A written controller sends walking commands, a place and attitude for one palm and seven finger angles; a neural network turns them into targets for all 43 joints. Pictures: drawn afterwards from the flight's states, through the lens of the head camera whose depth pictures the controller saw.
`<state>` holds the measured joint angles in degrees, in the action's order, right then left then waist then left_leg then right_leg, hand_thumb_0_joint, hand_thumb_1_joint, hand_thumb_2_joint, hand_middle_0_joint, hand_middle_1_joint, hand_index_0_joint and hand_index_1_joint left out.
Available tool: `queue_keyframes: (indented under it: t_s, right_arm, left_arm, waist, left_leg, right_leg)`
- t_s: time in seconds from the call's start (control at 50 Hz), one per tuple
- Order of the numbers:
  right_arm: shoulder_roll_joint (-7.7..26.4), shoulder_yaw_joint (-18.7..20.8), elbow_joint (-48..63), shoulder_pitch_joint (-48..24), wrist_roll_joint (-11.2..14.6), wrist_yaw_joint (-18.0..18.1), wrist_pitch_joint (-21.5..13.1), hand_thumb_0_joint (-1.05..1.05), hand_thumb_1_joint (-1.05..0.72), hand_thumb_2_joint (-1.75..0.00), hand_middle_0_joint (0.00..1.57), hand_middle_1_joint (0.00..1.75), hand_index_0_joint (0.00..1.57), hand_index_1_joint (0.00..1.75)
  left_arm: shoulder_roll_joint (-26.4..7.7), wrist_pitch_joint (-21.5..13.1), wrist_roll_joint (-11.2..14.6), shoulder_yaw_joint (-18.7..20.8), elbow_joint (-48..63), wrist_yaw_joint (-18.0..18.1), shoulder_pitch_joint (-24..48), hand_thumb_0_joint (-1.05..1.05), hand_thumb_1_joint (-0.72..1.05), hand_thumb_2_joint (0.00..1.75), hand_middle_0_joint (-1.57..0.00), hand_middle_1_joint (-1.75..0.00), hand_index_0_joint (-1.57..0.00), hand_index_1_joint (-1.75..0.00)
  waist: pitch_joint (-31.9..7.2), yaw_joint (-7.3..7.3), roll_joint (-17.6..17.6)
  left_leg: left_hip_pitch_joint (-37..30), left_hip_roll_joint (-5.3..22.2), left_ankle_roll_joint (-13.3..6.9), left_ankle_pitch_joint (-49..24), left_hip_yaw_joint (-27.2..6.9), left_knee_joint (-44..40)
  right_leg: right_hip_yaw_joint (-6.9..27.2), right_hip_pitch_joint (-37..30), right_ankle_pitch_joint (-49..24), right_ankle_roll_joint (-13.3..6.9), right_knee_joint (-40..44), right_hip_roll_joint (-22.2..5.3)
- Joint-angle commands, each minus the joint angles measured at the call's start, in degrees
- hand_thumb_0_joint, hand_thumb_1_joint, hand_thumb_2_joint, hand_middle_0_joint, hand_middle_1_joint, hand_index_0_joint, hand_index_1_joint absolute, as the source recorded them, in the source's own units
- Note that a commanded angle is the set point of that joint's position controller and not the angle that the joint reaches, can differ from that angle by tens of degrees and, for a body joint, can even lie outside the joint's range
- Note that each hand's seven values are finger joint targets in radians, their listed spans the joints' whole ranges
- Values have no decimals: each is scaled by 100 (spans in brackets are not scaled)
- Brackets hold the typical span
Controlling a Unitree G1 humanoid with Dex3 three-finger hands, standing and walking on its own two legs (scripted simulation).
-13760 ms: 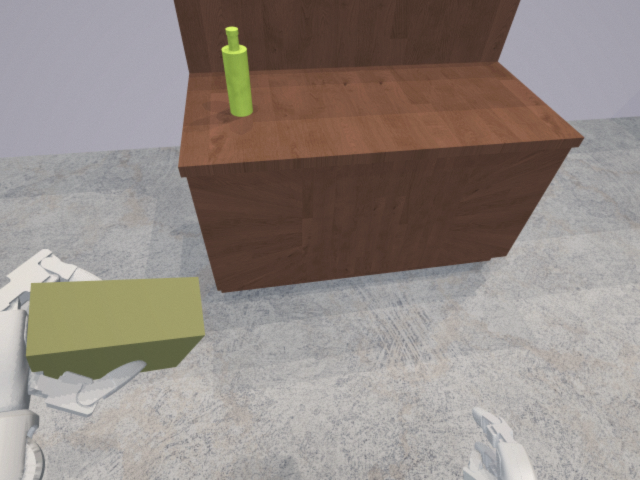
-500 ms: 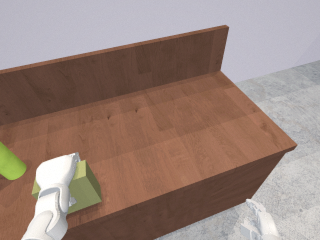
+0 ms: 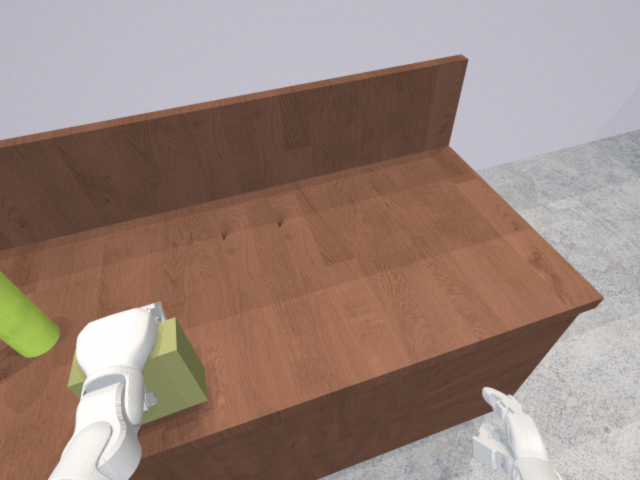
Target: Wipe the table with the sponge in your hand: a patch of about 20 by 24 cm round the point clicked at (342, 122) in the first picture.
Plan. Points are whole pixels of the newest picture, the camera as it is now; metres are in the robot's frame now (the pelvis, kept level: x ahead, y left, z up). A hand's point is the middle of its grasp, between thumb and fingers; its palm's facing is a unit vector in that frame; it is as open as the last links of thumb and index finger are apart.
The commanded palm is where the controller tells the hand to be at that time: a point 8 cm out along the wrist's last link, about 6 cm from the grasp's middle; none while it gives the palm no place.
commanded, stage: lower the sponge onto the table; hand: left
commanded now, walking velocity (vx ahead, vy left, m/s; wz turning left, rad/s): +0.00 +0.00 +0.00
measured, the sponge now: (151, 384) +0.23 +0.29 -0.05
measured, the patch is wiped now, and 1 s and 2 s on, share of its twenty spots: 0.00 0.05 0.35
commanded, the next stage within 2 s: wipe forward along the first lane in 0.88 s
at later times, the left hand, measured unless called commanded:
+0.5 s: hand (149, 368) +0.24 +0.28 -0.02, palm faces -0.11 -0.08 -0.99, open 10.0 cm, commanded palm +0.22 +0.28 +0.05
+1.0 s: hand (155, 368) +0.24 +0.28 -0.03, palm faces -0.10 -0.07 -0.99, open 10.0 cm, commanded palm +0.22 +0.29 +0.02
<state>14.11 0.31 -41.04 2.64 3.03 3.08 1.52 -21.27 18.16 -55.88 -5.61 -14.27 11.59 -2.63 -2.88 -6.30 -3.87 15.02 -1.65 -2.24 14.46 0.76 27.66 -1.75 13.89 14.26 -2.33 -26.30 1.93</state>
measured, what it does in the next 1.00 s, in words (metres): stands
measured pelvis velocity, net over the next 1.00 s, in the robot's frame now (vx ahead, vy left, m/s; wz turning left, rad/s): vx -0.01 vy -0.01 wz -0.01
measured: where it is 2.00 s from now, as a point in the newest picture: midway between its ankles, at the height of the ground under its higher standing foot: outside the picture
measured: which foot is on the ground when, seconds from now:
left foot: down 0.00-1.00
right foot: down 0.00-1.00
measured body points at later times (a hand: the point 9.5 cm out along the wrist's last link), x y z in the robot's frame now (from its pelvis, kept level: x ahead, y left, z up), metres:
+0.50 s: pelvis -0.01 +0.00 +0.00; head +0.00 -0.02 +0.45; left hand +0.24 +0.28 +0.04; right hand +0.20 -0.23 -0.10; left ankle +0.00 +0.09 -0.74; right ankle -0.01 -0.10 -0.74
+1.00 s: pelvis -0.01 -0.01 -0.01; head +0.00 -0.03 +0.44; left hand +0.24 +0.28 +0.03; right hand +0.19 -0.25 -0.11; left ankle +0.00 +0.09 -0.74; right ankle -0.01 -0.10 -0.74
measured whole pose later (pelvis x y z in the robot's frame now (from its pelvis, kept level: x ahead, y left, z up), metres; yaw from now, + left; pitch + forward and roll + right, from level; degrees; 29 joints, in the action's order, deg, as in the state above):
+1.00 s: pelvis -0.01 -0.01 -0.01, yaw +0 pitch +5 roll +0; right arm 14.5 1.7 -41.9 5.3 4.0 2.9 2.8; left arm -19.3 16.6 -56.8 -4.8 -25.5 18.1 0.8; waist -5.4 -4.4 -3.0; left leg 21.2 -1.0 -1.8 15.9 0.9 32.3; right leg -1.6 20.3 15.6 -2.8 -31.0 2.6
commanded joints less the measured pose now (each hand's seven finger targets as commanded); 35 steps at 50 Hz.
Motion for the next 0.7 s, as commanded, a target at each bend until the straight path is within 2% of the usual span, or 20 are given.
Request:
queue_keyframes:
  t_s: [0.0,0.06,0.08,0.12,0.14,0.22,0.28,0.3,0.32,0.34,0.4,0.42,0.44,0.46,0.5,0.52,0.54,0.6,0.62,0.68]
  right_arm:
    - [680,245,855,-948,-33,33,-294,0,-90,-90,20,30,20,30]
    - [666,244,865,-920,-29,43,-302,0,-90,-90,20,30,20,30]
    - [691,254,826,-912,-29,48,-293,0,-90,-90,20,30,20,30]
    - [730,275,797,-925,-47,67,-269,0,-90,-90,20,30,20,30]
    - [669,267,859,-908,-39,57,-289,0,-90,-90,20,30,20,30]
    - [709,281,792,-926,-44,56,-291,0,-90,-90,20,30,20,30]
    - [691,265,749,-894,-9,76,-263,0,-90,-90,20,30,20,30]
    - [677,278,779,-895,-3,65,-272,0,-90,-90,20,30,20,30]
    - [720,299,766,-895,-14,73,-269,0,-90,-90,20,30,20,30]
    - [666,294,821,-863,-5,62,-282,0,-90,-90,20,30,20,30]
    - [687,289,772,-857,3,52,-248,0,-90,-90,20,30,20,30]
    - [741,303,730,-838,0,60,-236,0,-90,-90,20,30,20,30]
    - [676,285,815,-803,24,61,-243,0,-90,-90,20,30,20,30]
    - [692,288,755,-795,36,64,-242,0,-90,-90,20,30,20,30]
    - [689,286,764,-780,32,74,-233,0,-90,-90,20,30,20,30]
    - [748,322,720,-735,22,91,-236,0,-90,-90,20,30,20,30]
    - [701,296,776,-741,21,86,-247,0,-90,-90,20,30,20,30]
    - [699,324,762,-690,13,56,-255,0,-90,-90,20,30,20,30]
    - [736,341,719,-652,5,69,-242,0,-90,-90,20,30,20,30]
    - [710,348,746,-627,30,48,-246,0,-90,-90,20,30,20,30]
  left_arm:
    - [-1053,-81,-186,515,1136,292,1387,0,10,130,-120,-160,-120,-160]
    - [-999,-115,-161,493,1118,329,1375,0,10,130,-120,-160,-120,-160]
    - [-1095,-102,-173,589,962,349,1328,0,10,130,-120,-160,-120,-160]
    - [-1335,-152,-196,798,1117,418,1500,0,10,130,-120,-160,-120,-160]
    - [-1029,-176,-208,525,1172,431,1484,0,10,130,-120,-160,-120,-160]
    - [-1170,-147,-245,652,953,548,1538,0,10,130,-120,-160,-120,-160]
    - [-1113,-103,-260,590,600,587,1737,0,10,130,-120,-160,-120,-160]
    - [-1018,-105,-268,515,620,605,1716,0,10,130,-120,-160,-120,-160]
    - [-1220,-123,-261,697,731,634,1756,0,10,130,-120,-160,-120,-160]
    - [-935,-120,-227,491,710,628,1585,0,10,130,-120,-160,-120,-160]
    - [-935,-78,-254,463,416,637,1636,0,10,130,-120,-160,-120,-160]
    - [-1186,-60,-234,705,368,657,1657,0,10,130,-120,-160,-120,-160]
    - [-817,-64,-170,377,381,637,1633,0,10,130,-120,-160,-120,-160]
    - [-999,-62,-199,533,214,647,1695,0,10,130,-120,-160,-120,-160]
    - [-905,-82,-244,391,152,651,1935,0,10,130,-120,-160,-120,-160]
    - [-1272,-115,-231,754,170,688,1933,0,10,130,-120,-160,-120,-160]
    - [-1037,-163,-252,513,247,684,2026,0,10,130,-120,-160,-120,-160]
    - [-1007,-229,-311,517,125,752,1914,0,10,130,-120,-160,-120,-160]
    - [-1213,-230,-286,730,118,795,1931,0,10,130,-120,-160,-120,-160]
    - [-932,-223,-246,518,-64,825,1854,0,10,130,-120,-160,-120,-160]
  waist:
    - [-1192,59,154]
    - [-1182,58,158]
    - [-1164,39,311]
    - [-1227,22,122]
    - [-1328,41,-26]
    - [-1162,24,-48]
    - [-1167,81,186]
    - [-1193,78,179]
    - [-1244,41,-5]
    - [-1385,30,10]
    - [-1233,87,240]
    - [-1152,63,201]
    - [-1136,116,132]
    - [-1116,114,305]
    - [-1131,174,330]
    - [-1200,113,263]
    - [-1300,141,133]
    - [-1362,140,86]
    - [-1342,111,17]
    - [-1328,173,225]
  left_leg:
    - [-673,32,92,-1634,-669,-177]
    - [-612,26,84,-1510,-663,-187]
    - [-563,13,69,-1461,-654,-174]
    - [-591,8,90,-1444,-672,-168]
    - [-619,18,82,-1492,-631,-154]
    - [-584,36,126,-1363,-719,-163]
    - [-444,18,80,-1141,-645,-162]
    - [-449,21,76,-1163,-623,-146]
    - [-489,21,98,-1151,-669,-158]
    - [-508,19,78,-1255,-618,-124]
    - [-374,11,70,-1182,-611,-100]
    - [-346,8,82,-1094,-644,-119]
    - [-283,8,50,-1018,-571,-132]
    - [-265,5,38,-979,-589,-103]
    - [-240,1,25,-918,-565,-83]
    - [-250,-7,29,-895,-591,-72]
    - [-255,-22,16,-925,-555,-40]
    - [-253,-7,41,-1131,-577,37]
    - [-231,-10,50,-1060,-592,19]
    - [-131,-3,21,-1035,-525,88]
  right_leg:
    - [658,-128,-1446,-252,255,-41]
    - [628,-109,-1359,-250,235,-36]
    - [665,-111,-1358,-245,257,-35]
    - [762,-122,-1319,-276,242,-11]
    - [617,-131,-1332,-257,178,-37]
    - [712,66,-1102,-285,211,4]
    - [631,91,-926,-247,221,-16]
    - [621,85,-964,-247,193,-22]
    - [698,68,-906,-277,183,6]
    - [579,-16,-1039,-257,133,-16]
    - [640,85,-1048,-237,163,-23]
    - [722,102,-948,-262,191,5]
    - [588,94,-887,-234,159,-14]
    - [617,141,-864,-231,182,-12]
    - [626,210,-825,-210,171,-27]
    - [718,152,-785,-240,176,5]
    - [613,131,-855,-224,118,-20]
    - [620,194,-1073,-240,33,-20]
    - [689,192,-987,-257,50,7]
    - [616,234,-1076,-217,16,-26]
